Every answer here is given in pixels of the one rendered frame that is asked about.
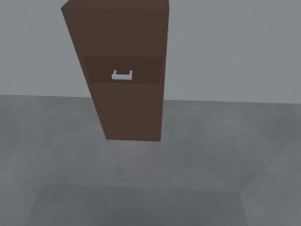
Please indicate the drawer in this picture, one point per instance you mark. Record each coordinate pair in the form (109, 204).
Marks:
(146, 70)

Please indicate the handle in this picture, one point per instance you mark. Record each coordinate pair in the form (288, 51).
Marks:
(122, 76)

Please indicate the cabinet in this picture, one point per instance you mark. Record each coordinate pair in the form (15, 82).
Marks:
(131, 28)

